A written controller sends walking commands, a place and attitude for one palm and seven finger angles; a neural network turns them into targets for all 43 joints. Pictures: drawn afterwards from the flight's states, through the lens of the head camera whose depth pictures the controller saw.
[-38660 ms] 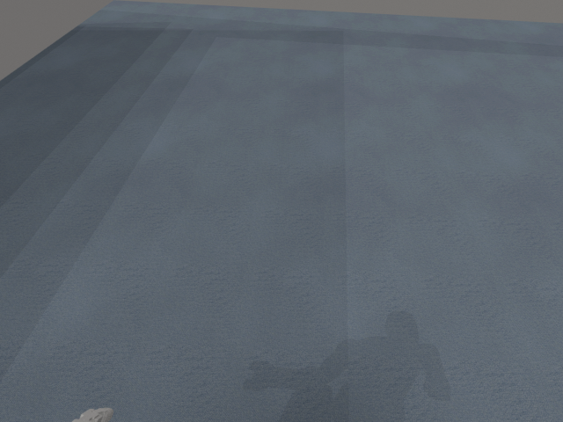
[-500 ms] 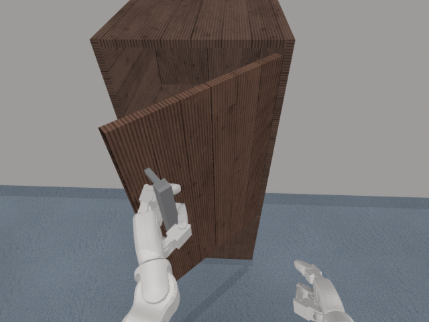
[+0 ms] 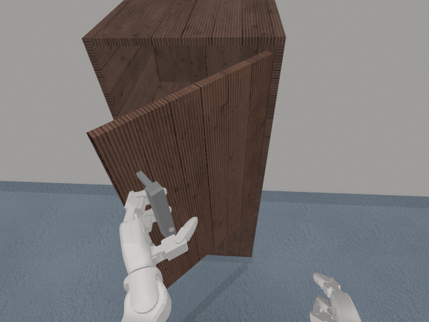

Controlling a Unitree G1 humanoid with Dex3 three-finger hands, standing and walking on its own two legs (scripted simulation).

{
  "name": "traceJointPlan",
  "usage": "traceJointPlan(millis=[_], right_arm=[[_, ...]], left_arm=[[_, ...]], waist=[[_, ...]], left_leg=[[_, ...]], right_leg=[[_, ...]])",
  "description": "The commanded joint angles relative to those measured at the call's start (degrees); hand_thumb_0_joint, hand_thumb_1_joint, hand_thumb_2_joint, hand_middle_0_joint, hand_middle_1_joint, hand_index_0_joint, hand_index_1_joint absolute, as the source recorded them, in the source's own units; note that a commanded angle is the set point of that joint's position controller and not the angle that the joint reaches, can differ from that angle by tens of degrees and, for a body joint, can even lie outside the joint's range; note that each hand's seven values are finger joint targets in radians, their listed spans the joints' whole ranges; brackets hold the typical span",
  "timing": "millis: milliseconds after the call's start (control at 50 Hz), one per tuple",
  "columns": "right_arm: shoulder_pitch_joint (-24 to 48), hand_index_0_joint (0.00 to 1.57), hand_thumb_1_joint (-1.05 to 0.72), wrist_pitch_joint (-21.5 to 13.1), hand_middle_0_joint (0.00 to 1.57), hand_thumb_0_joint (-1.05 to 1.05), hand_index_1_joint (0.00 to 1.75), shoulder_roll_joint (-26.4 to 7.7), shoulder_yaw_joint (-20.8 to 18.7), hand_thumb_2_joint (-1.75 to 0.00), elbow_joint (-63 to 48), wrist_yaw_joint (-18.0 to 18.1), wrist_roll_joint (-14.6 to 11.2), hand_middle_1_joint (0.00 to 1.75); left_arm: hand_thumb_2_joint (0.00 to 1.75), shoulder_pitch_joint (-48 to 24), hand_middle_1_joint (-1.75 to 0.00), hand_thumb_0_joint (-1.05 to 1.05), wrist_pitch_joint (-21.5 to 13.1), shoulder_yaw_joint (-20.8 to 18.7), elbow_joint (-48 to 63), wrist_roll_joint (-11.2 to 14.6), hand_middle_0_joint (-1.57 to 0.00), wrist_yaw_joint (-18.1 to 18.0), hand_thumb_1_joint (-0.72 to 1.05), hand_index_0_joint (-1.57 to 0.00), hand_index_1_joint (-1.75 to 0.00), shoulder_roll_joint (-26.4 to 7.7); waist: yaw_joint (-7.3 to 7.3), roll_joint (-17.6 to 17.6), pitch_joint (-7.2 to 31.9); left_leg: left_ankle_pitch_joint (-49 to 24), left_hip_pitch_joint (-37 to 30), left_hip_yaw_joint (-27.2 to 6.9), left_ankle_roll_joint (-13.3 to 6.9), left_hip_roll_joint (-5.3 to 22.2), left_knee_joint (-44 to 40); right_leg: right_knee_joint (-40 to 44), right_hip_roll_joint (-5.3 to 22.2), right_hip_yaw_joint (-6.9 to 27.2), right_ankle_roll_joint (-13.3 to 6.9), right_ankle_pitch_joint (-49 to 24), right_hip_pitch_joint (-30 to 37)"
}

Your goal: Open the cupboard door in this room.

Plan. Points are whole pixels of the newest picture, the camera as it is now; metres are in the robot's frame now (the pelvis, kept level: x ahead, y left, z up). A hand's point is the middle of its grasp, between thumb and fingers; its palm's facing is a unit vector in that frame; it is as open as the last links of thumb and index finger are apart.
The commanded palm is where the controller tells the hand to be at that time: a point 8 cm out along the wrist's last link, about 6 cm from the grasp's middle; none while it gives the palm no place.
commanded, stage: open thumb and fingers to let go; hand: left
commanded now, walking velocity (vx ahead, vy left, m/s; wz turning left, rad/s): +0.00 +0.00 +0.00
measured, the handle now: (155, 205) +0.30 +0.13 +0.09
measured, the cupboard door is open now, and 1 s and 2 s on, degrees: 45 46 46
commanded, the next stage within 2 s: slide the hand sideways off the handle in 0.46 s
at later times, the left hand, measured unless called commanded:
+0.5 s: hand (165, 230) +0.26 +0.10 +0.08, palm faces +0.29 -0.96 -0.01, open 15.5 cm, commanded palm +0.21 +0.13 +0.08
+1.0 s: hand (164, 252) +0.22 +0.09 +0.08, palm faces -0.09 -1.00 +0.02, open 16.3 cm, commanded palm +0.19 +0.16 +0.08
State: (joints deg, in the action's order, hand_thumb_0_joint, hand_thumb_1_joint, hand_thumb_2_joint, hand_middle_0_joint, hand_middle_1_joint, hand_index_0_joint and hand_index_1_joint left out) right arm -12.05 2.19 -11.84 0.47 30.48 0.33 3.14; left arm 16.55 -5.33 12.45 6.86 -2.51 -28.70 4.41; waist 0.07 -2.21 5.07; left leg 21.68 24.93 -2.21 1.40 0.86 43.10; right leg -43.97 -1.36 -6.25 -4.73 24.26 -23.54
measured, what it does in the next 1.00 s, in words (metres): shifts its weight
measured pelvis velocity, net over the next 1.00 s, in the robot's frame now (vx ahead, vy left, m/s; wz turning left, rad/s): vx -0.02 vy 0.05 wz -0.04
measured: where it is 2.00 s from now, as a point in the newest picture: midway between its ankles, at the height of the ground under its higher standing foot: outside the picture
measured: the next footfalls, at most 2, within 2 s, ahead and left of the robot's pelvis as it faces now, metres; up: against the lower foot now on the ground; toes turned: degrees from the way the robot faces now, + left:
none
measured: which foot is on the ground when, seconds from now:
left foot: down 0.00-1.00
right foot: down 0.00-1.00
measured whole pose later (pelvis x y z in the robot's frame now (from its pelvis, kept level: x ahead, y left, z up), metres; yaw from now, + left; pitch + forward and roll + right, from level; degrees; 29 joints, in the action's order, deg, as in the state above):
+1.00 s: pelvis -0.02 +0.05 -0.01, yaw -2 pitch +3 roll +0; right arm -15.3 -2.3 -11.8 2.8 25.4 -0.4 0.2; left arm 18.5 -7.4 15.9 11.5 0.7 -7.8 -2.0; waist 0.2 -2.2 3.9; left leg 23.3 29.1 1.2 -1.6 -0.7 48.8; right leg -48.5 0.4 -2.9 -1.1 24.1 -27.9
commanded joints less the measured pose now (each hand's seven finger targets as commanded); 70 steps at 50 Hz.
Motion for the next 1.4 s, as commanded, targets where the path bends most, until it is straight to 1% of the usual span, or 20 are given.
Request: traceJointPlan(millis=[0, 60, 200, 240, 280, 420, 540, 560, 580, 600, 640, 660, 700, 740, 820, 880, 980, 1160, 1220, 1380], right_arm=[[7.47, 0.20, -0.90, -3.17, 0.20, 0.00, 0.30, -3.46, -0.97, -0.90, -10.11, 0.21, -0.31, 0.30], [7.56, 0.20, -0.90, -3.35, 0.20, 0.00, 0.30, -3.48, -1.04, -0.90, -10.34, 0.08, -0.45, 0.30], [7.61, 0.20, -0.90, -4.39, 0.20, 0.00, 0.30, -3.87, -1.03, -0.90, -10.84, -0.55, -0.75, 0.30], [8.09, 0.20, -0.90, -4.48, 0.20, 0.00, 0.30, -3.90, -0.89, -0.90, -10.64, -0.67, -0.86, 0.30], [8.34, 0.20, -0.90, -4.53, 0.20, 0.00, 0.30, -3.89, -0.93, -0.90, -10.68, -0.85, -0.97, 0.30], [9.33, 0.20, -0.90, -3.82, 0.20, 0.00, 0.30, -3.75, -0.87, -0.90, -10.20, -1.32, -1.21, 0.30], [10.91, 0.20, -0.90, -2.89, 0.20, 0.00, 0.30, -3.48, -0.66, -0.90, -9.66, -1.89, -1.26, 0.30], [5.68, 0.20, -0.90, -2.85, 0.20, 0.00, 0.30, -5.91, -0.67, -0.90, -8.78, -2.34, -1.55, 0.30], [5.00, 0.20, -0.90, -3.25, 0.20, 0.00, 0.30, -5.10, -1.16, -0.90, -10.57, -1.87, -2.07, 0.30], [4.88, 0.20, -0.90, -3.65, 0.20, 0.00, 0.30, -5.33, -0.99, -0.90, -11.52, -1.37, -2.31, 0.30], [4.44, 0.20, -0.90, -4.70, 0.20, 0.00, 0.30, -5.19, -0.44, -0.90, -12.97, -0.71, -3.04, 0.30], [4.22, 0.20, -0.90, -5.38, 0.20, 0.00, 0.30, -4.99, -0.18, -0.90, -13.43, -0.37, -3.45, 0.30], [4.81, 0.20, -0.90, -6.72, 0.20, 0.00, 0.30, -5.01, 0.24, -0.90, -14.10, 0.26, -3.97, 0.30], [5.46, 0.20, -0.90, -7.70, 0.20, 0.00, 0.30, -5.22, 0.30, -0.90, -14.20, 0.53, -4.07, 0.30], [4.99, 0.20, -0.90, -8.17, 0.20, 0.00, 0.30, -5.44, 0.18, -0.90, -14.38, -0.01, -3.76, 0.30], [4.26, 0.20, -0.90, -8.08, 0.20, 0.00, 0.30, -5.22, 0.11, -0.90, -15.31, -0.61, -3.46, 0.30], [3.89, 0.20, -0.90, -7.64, 0.20, 0.00, 0.30, -5.26, 0.21, -0.90, -16.36, -0.62, -3.33, 0.30], [1.60, 0.20, -0.90, -9.10, 0.20, 0.00, 0.30, -5.85, -0.33, -0.90, -17.95, -0.64, -3.34, 0.30], [0.19, 0.20, -0.90, -9.44, 0.20, 0.00, 0.30, -6.20, -0.74, -0.90, -18.18, -0.48, -3.39, 0.30], [-0.35, 0.20, -0.90, -10.06, 0.20, 0.00, 0.30, -5.97, -1.19, -0.90, -19.45, 0.24, -3.95, 0.30]], left_arm=[[0.33, -7.64, -1.21, 0.00, -4.41, 0.59, 13.85, -0.70, -0.30, -0.09, -0.43, -0.30, -1.21, 2.10], [0.30, -8.07, -1.20, 0.00, -4.65, 1.56, 14.54, -1.16, -0.30, -0.28, -0.50, -0.30, -1.20, 2.75], [0.30, -9.85, -0.85, 0.00, -4.21, 5.86, 15.20, -2.05, -0.24, -1.13, -0.50, -0.24, -0.85, 6.02], [0.30, -10.08, -0.75, 0.00, -3.39, 6.32, 13.12, -2.20, -0.22, -1.49, -0.50, -0.22, -0.75, 6.81], [0.30, -12.39, -0.65, 0.00, -2.98, 7.26, 14.23, -2.37, -0.21, -2.14, -0.50, -0.21, -0.65, 7.73], [0.30, -13.65, -0.30, 0.00, -0.22, 7.48, 12.27, -2.29, -0.15, -3.17, -0.50, -0.15, -0.30, 9.20], [0.30, -15.75, -0.30, 0.00, 1.96, 7.76, 10.74, -2.35, -0.15, -4.17, -0.50, -0.15, -0.30, 10.65], [0.30, -18.34, -0.30, 0.00, -1.00, 18.60, 12.66, -7.46, -0.15, 7.19, -0.50, -0.15, -0.30, 3.28], [0.30, -18.54, -0.30, 0.00, -3.63, 13.92, 14.76, -4.98, -0.15, 13.48, -0.50, -0.15, -0.30, -0.29], [0.30, -17.19, -0.30, 0.00, -5.35, 12.80, 16.03, -3.47, -0.15, 18.52, -0.50, -0.15, -0.30, -2.93], [0.30, -17.81, -0.30, 0.00, -7.34, 12.31, 17.58, -0.15, -0.15, 25.67, -0.50, -0.15, -0.30, -3.90], [0.30, -17.40, -0.30, 0.00, -7.63, 11.16, 16.88, 1.86, -0.15, 27.04, -0.50, -0.15, -0.30, -3.46], [0.30, -16.15, -0.30, 0.00, -7.33, 8.95, 15.50, 5.23, -0.15, 26.95, -0.50, -0.15, -0.30, -1.98], [0.30, -14.18, -0.30, 0.00, -6.70, 5.97, 15.28, 6.55, -0.15, 24.77, -0.50, -0.15, -0.30, -2.82], [0.30, -11.11, -0.30, 0.00, -5.80, 4.12, 16.34, 4.08, -0.15, 20.96, -0.50, -0.15, -0.30, -4.64], [0.30, -6.94, -0.30, 0.00, -5.73, 4.24, 17.89, 2.96, -0.15, 20.44, -0.50, -0.15, -0.30, -4.95], [0.30, 1.07, -0.30, 0.00, -5.89, -0.07, 20.00, 3.87, -0.15, 21.46, -0.50, -0.15, -0.30, -8.07], [0.30, 8.80, -0.30, 0.00, -8.38, 0.52, 28.35, 5.54, -0.15, 24.60, -0.50, -0.15, -0.30, -8.54], [0.30, 14.12, -0.30, 0.00, -8.79, -1.71, 28.67, 5.70, -0.15, 25.78, -0.50, -0.15, -0.30, -10.89], [0.30, 21.26, -0.30, 0.00, -10.11, -4.66, 32.93, 8.49, -0.15, 29.72, -0.50, -0.15, -0.30, -12.59]], waist=[[0.00, 8.12, 8.20], [0.10, 7.48, 7.75], [0.97, 5.80, 6.90], [0.91, 6.63, 5.32], [0.80, 4.85, 6.74], [-0.17, 4.88, 6.93], [-0.46, 3.30, 6.78], [5.41, 6.21, 2.76], [3.07, 5.22, 6.92], [2.39, 4.04, 9.29], [2.69, 1.90, 9.09], [2.82, 2.72, 7.69], [2.42, 5.21, 5.04], [1.48, 6.30, 4.74], [0.41, 4.54, 5.67], [-0.05, 4.58, 6.21], [-1.18, 5.26, 5.65], [0.48, 3.12, 5.43], [0.11, 4.53, 6.51], [-0.25, 3.35, 7.15]], left_leg=[[-10.05, -1.32, 1.10, -2.79, -2.55, -0.70], [-9.94, -1.64, 1.05, -2.91, -2.37, -0.83], [-9.39, -2.77, 0.95, -3.06, -1.96, -0.43], [-8.38, -2.58, 0.53, -3.06, -1.71, -0.95], [-8.62, -3.00, 0.35, -3.01, -1.64, -1.01], [-9.19, -2.62, -0.30, -2.60, -1.09, -2.00], [-7.91, -2.57, -0.34, -2.30, -0.95, -2.49], [-8.56, -3.58, -0.47, -3.39, -1.23, -1.90], [-9.44, -3.16, -0.11, -3.69, -1.43, -1.61], [-10.00, -3.68, 0.28, -3.83, -1.60, -1.35], [-8.55, -3.61, 0.14, -3.85, -1.62, -1.24], [-6.40, -2.84, -0.19, -3.74, -1.61, -1.39], [-1.85, -1.33, -0.81, -3.38, -1.50, -2.22], [0.54, -0.43, -1.06, -3.09, -1.57, -2.86], [0.05, -0.52, -0.97, -2.95, -1.48, -3.61], [-2.35, -0.25, -0.30, -2.96, -1.33, -3.13], [-3.85, 1.18, 1.02, -3.04, -1.37, -2.54], [-5.98, 1.95, 0.35, -3.04, -1.12, 0.10], [-8.00, 3.16, 0.43, -3.17, -1.28, 1.51], [-9.13, 5.40, 0.80, -3.12, -1.62, 3.91]], right_leg=[[11.16, 5.18, 9.81, 5.51, -22.18, 5.18], [10.71, 4.68, 8.81, 5.03, -19.71, 4.05], [8.93, 2.93, 5.52, 3.81, -13.99, -0.08], [9.05, 2.53, 4.64, 3.52, -10.83, -1.25], [7.98, 2.09, 4.01, 3.12, -10.49, -1.57], [6.65, 1.35, 2.35, 2.46, -9.86, -1.25], [6.29, 1.13, 1.87, 2.15, -7.77, -2.06], [6.24, 1.65, 4.72, 2.78, -11.60, -5.17], [5.27, 1.67, 4.66, 2.48, -14.42, -2.48], [4.66, 1.78, 4.94, 2.42, -16.11, -0.97], [4.22, 1.93, 4.73, 2.44, -14.30, -1.82], [4.65, 1.67, 4.49, 2.53, -11.47, -2.74], [5.83, 1.23, 3.81, 2.90, -5.09, -4.52], [6.34, 1.20, 3.71, 3.10, -1.60, -4.64], [5.11, 1.11, 3.25, 2.82, -2.24, -4.14], [4.45, 1.11, 3.20, 2.73, -4.73, -3.51], [4.56, 1.01, 3.86, 2.83, -6.94, -2.01], [1.61, 0.49, 3.16, 3.06, -10.13, -4.72], [0.58, 0.48, 3.38, 3.16, -12.86, -4.06], [-1.14, 0.53, 3.70, 3.54, -15.16, -4.81]])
